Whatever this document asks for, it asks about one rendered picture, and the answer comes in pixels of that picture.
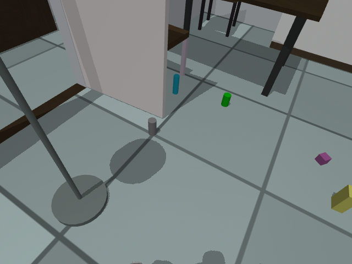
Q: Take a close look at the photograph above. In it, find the floor lamp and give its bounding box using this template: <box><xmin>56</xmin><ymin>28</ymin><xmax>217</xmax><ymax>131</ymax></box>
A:
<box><xmin>0</xmin><ymin>57</ymin><xmax>108</xmax><ymax>227</ymax></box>

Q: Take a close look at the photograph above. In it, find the chair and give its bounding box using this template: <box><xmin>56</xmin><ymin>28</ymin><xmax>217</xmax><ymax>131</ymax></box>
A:
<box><xmin>198</xmin><ymin>0</ymin><xmax>241</xmax><ymax>37</ymax></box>
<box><xmin>167</xmin><ymin>24</ymin><xmax>189</xmax><ymax>76</ymax></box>

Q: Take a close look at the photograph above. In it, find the table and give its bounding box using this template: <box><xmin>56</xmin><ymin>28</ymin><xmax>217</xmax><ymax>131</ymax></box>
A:
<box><xmin>183</xmin><ymin>0</ymin><xmax>329</xmax><ymax>97</ymax></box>

